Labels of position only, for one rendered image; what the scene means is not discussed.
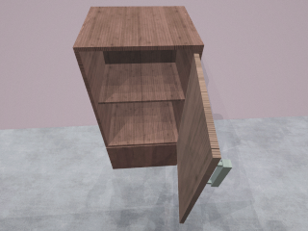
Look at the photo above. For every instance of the cupboard door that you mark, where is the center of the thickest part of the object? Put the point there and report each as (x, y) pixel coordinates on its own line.
(197, 146)

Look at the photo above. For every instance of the handle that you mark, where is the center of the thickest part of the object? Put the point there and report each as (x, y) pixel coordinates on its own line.
(223, 168)

